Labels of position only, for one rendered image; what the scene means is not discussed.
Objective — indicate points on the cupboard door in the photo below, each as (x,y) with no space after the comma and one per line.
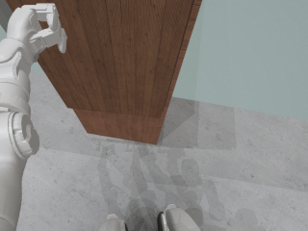
(119,56)

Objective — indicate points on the robot left upper arm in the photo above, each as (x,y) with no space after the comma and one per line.
(18,141)

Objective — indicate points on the right robot shin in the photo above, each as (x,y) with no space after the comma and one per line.
(170,206)

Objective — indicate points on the handle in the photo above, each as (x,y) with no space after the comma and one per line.
(5,15)

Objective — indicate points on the robot left forearm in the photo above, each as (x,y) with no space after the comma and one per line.
(15,86)

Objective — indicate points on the left robot shin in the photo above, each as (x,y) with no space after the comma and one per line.
(112,216)

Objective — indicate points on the left robot hand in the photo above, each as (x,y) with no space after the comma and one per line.
(24,26)

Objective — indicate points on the robot shin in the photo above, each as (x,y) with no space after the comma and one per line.
(112,216)
(170,206)

